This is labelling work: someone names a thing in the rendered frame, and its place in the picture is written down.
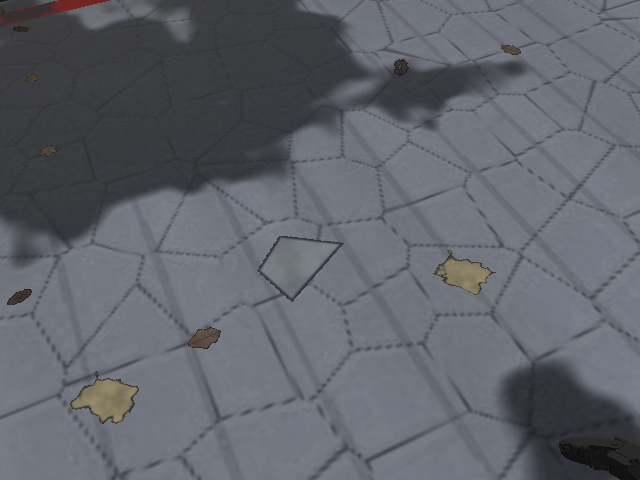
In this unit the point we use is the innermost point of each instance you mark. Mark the right robot hand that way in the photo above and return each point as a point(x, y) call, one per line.
point(620, 457)

